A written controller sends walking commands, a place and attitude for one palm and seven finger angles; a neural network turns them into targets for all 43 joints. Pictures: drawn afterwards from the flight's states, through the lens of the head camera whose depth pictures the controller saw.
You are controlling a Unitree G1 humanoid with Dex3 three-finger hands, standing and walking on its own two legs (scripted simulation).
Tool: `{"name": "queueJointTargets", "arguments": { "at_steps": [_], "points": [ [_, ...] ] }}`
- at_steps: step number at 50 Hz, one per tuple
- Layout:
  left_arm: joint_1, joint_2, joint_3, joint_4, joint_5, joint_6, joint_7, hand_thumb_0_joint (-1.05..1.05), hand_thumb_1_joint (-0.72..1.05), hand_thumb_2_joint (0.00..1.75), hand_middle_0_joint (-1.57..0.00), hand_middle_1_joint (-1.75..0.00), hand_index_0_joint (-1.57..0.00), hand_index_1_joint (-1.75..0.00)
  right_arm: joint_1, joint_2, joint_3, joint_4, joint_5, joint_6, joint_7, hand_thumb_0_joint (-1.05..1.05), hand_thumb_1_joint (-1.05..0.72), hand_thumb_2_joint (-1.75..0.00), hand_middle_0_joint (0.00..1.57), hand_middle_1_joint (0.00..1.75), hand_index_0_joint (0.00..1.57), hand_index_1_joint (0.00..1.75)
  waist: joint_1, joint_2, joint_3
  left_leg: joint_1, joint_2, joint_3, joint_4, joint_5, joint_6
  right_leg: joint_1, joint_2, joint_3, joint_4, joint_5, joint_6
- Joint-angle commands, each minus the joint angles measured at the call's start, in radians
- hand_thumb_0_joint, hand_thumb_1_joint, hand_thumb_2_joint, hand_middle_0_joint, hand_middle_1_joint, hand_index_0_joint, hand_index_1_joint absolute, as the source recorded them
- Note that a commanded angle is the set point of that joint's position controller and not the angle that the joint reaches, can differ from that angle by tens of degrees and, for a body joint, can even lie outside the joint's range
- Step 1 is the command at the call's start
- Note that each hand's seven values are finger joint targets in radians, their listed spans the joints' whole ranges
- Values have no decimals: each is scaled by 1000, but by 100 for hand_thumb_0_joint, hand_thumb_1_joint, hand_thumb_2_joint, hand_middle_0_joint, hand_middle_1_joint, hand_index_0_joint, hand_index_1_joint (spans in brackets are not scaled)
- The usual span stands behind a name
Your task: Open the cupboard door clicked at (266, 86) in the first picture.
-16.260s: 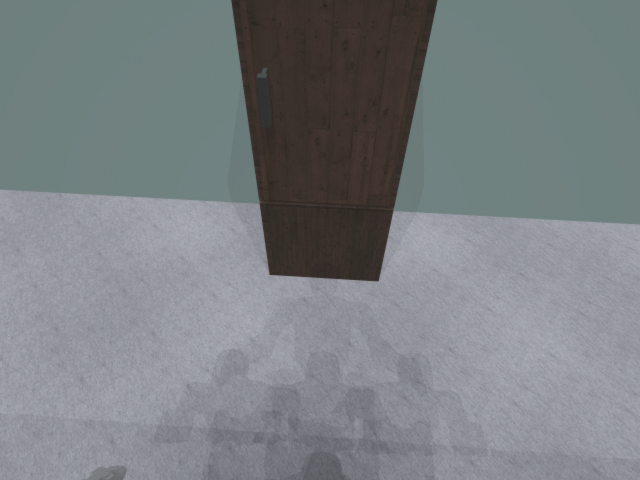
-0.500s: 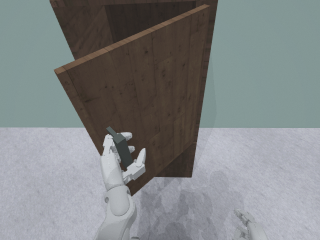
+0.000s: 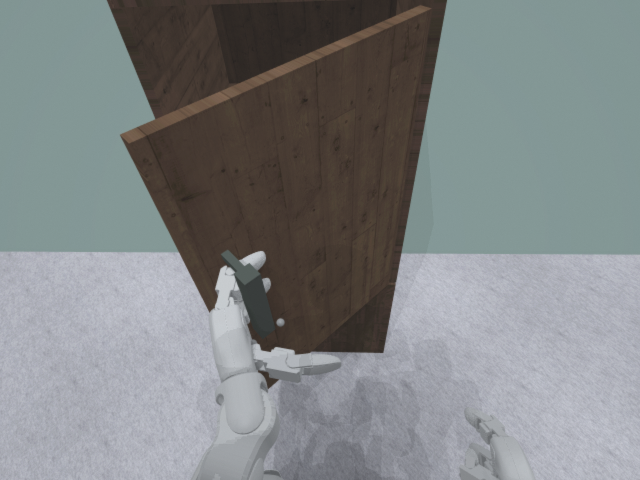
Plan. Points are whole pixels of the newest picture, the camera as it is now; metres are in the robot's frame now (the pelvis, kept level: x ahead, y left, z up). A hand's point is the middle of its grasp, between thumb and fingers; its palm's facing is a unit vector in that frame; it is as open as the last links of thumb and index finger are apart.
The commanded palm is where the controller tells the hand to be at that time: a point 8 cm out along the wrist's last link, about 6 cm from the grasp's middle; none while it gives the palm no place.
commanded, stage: open thumb and fingers to let go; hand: left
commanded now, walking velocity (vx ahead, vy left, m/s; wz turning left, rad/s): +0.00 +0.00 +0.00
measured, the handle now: (247, 294) +0.33 +0.11 +0.07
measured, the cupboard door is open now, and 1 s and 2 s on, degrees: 45 47 46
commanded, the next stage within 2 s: slide the hand sideways off the handle in 0.04 s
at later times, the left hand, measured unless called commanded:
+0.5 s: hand (272, 348) +0.26 +0.07 +0.06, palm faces -0.11 -0.99 +0.03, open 16.1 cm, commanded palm +0.24 +0.12 +0.06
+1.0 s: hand (237, 383) +0.22 +0.10 +0.06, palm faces -0.07 -1.00 +0.00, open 16.1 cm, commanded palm +0.19 +0.17 +0.06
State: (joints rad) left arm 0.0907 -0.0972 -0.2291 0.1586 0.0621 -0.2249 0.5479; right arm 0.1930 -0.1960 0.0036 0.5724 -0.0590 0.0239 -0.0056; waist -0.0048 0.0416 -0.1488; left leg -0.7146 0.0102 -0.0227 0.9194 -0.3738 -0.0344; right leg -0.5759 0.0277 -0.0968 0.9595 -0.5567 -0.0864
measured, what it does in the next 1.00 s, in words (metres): stands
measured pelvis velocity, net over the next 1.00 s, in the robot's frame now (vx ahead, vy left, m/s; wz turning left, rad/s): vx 0.00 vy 0.04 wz -0.04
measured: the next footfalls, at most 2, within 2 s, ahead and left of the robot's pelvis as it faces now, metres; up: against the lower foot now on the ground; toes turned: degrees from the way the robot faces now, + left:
none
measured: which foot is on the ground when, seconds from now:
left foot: down 0.00-1.00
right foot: down 0.00-1.00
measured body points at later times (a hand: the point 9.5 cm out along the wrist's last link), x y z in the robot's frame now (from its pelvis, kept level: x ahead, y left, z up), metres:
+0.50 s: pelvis -0.01 +0.04 +0.00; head +0.01 +0.03 +0.45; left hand +0.26 +0.12 +0.06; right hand +0.13 -0.19 -0.10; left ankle +0.05 +0.15 -0.68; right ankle -0.04 -0.06 -0.68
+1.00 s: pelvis +0.00 +0.04 -0.01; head +0.03 +0.03 +0.44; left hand +0.22 +0.16 +0.06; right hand +0.18 -0.18 -0.08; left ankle +0.05 +0.15 -0.68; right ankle -0.04 -0.06 -0.68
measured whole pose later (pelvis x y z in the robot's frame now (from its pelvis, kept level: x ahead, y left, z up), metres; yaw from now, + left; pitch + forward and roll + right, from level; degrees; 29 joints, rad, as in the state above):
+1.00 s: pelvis +0.00 +0.04 -0.01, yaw -2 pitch +10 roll -1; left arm 0.41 0.07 -0.25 -0.16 -0.02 -0.29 0.12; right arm 0.24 -0.20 0.04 0.40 0.00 0.01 0.01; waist 0.00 0.05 -0.12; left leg -0.77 0.01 0.02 1.01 -0.42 0.02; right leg -0.62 0.02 -0.06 1.01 -0.57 -0.03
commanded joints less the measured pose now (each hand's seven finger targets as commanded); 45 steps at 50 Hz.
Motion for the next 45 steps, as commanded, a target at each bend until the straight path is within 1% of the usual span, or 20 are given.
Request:
{"name": "queueJointTargets", "arguments": {
  "at_steps": [1, 7, 8, 9, 10, 12, 13, 14, 16, 17, 22, 26, 27, 28, 30, 32, 36, 37, 42, 45],
  "points": [
    [-222, -85, 29, -192, 11, -39, 43, 0, -50, 30, -15, -30, -15, -30, -95, -67, -21, -159, -3, -47, -2, 0, -90, -90, 20, 30, 20, 30, -5, -141, -169, 172, -28, -4, -35, 142, 48, 18, -67, 124, -218, 475, 101],
    [-290, -109, 12, -162, 18, -20, 62, 0, -50, 30, -15, -30, -15, -30, -113, -70, -21, -155, -1, -43, 3, 0, -90, -90, 20, 30, 20, 30, -7, -122, -155, 182, -21, -10, -41, 122, 49, -35, -42, 85, -207, 331, 77],
    [-280, 8, -199, -183, 114, -78, -153, 0, -50, 30, -15, -30, -15, -30, -46, -114, -18, -136, 12, -34, 18, 0, -90, -90, 20, 30, 20, 30, -102, -178, -89, 179, -27, -11, -39, 140, 69, -85, -40, 116, -185, 420, 85],
    [-305, 81, -113, -242, 75, -136, -271, 0, -50, 30, -15, -30, -15, -30, -40, -101, -30, -162, 19, -35, 14, 0, -90, -90, 20, 30, 20, 30, -65, -142, -166, 184, -26, -10, -24, 166, 74, -50, -44, 119, -163, 470, 77],
    [-299, 100, -120, -277, 49, -169, -364, 0, -50, 30, -15, -30, -15, -30, -42, -106, -30, -177, 22, -39, 9, 0, -90, -90, 20, 30, 20, 30, -55, -79, -221, 211, -28, -4, -17, 178, 76, -25, -49, 130, -153, 509, 76],
    [-275, 91, -110, -295, -40, -187, -491, 0, -50, 30, -15, -30, -15, -30, -29, -104, -28, -205, 43, -49, 3, 0, -90, -90, 20, 30, 20, 30, -49, -15, -253, 258, -23, -4, -27, 181, 73, -18, -41, 115, -155, 462, 62],
    [-251, 56, -107, -269, -90, -177, -512, 0, -50, 30, -15, -30, -15, -30, -36, -97, -21, -217, 54, -58, 0, 0, -90, -90, 20, 30, 20, 30, -47, -32, -216, 261, -19, -6, -35, 147, 70, -42, -31, 100, -170, 399, 63],
    [-248, 38, -89, -232, -132, -160, -512, 0, -50, 30, -15, -30, -15, -30, -40, -99, -16, -220, 61, -63, -4, 0, -90, -90, 20, 30, 20, 30, -48, -71, -166, 244, -17, -12, -48, 103, 67, -60, -23, 90, -190, 333, 66],
    [-259, 31, -49, -222, -169, -141, -475, 0, -50, 30, -15, -30, -15, -30, -48, -106, -16, -223, 65, -74, -7, 0, -90, -90, 20, 30, 20, 30, -37, -109, -146, 235, -13, -20, -68, 60, 62, -77, -16, 76, -202, 246, 68],
    [-220, 40, -29, -218, -165, -134, -450, 0, -50, 30, -15, -30, -15, -30, -50, -109, -17, -228, 64, -77, -3, 0, -90, -90, 20, 30, 20, 30, -18, -110, -139, 234, -11, -25, -81, 60, 59, -71, -12, 64, -196, 227, 62],
    [-99, 78, -12, -271, -81, -138, -358, 0, -50, 30, -15, -30, -15, -30, -35, -114, -24, -256, 49, -73, 21, 0, -90, -90, 20, 30, 20, 30, 5, -89, -168, 228, -6, -18, -81, 102, 59, -68, -11, 53, -153, 256, 56],
    [-38, 61, -38, -320, -52, -138, -335, 0, -50, 30, -15, -30, -15, -30, -30, -109, -23, -284, 46, -65, 34, 0, -90, -90, 20, 30, 20, 30, 5, -72, -150, 218, -2, -12, -80, 80, 57, -87, -6, 49, -143, 232, 52],
    [-24, 89, -16, -335, -46, -138, -330, 0, -50, 30, -15, -30, -15, -30, -30, -113, -26, -287, 46, -62, 33, 0, -90, -90, 20, 30, 20, 30, 10, -82, -164, 214, 0, -16, -80, 89, 56, -77, -5, 49, -136, 234, 50],
    [2, 79, -27, -364, -41, -139, -326, 0, -50, 30, -15, -30, -15, -30, -33, -108, -25, -297, 45, -61, 35, 0, -90, -90, 20, 30, 20, 30, 17, -56, -174, 221, 0, -9, -78, 100, 55, -78, -4, 50, -129, 245, 49],
    [25, 70, -48, -385, -35, -129, -325, 0, -50, 30, -15, -30, -15, -30, -23, -107, -22, -307, 47, -56, 36, 0, -90, -90, 20, 30, 20, 30, 3, -71, -142, 212, 2, -13, -80, 90, 56, -88, -3, 45, -130, 245, 51],
    [36, 91, -39, -421, -27, -129, -323, 0, -50, 30, -15, -30, -15, -30, -20, -111, -24, -308, 46, -55, 32, 0, -90, -90, 20, 30, 20, 30, -4, -82, -158, 215, 5, -20, -72, 97, 57, -88, 0, 47, -124, 248, 51],
    [88, 81, -64, -483, -37, -133, -336, 0, -50, 30, -15, -30, -15, -30, -21, -105, -19, -319, 50, -61, 27, 0, -90, -90, 20, 30, 20, 30, -13, -62, -141, 213, 2, -21, -66, 84, 58, -102, 0, 46, -123, 243, 53],
    [107, 100, -46, -483, -41, -132, -340, 0, -50, 30, -15, -30, -15, -30, -16, -107, -21, -318, 50, -62, 23, 0, -90, -90, 20, 30, 20, 30, -16, -84, -136, 208, 4, -23, -64, 81, 59, -100, 2, 47, -125, 240, 55],
    [186, 129, -17, -520, -55, -134, -366, 0, -50, 30, -15, -30, -15, -30, -14, -107, -17, -323, 51, -67, 15, 0, -90, -90, 20, 30, 20, 30, -2, -48, -151, 208, 0, -22, -58, 99, 58, -92, 4, 48, -114, 259, 53],
    [256, 153, 22, -538, -84, -130, -392, 0, -50, 30, -15, -30, -15, -30, -8, -105, -15, -332, 53, -65, 12, 0, -90, -90, 20, 30, 20, 30, 2, -66, -145, 195, -5, -12, -51, 123, 59, -66, 3, 50, -116, 311, 57]
  ]
}}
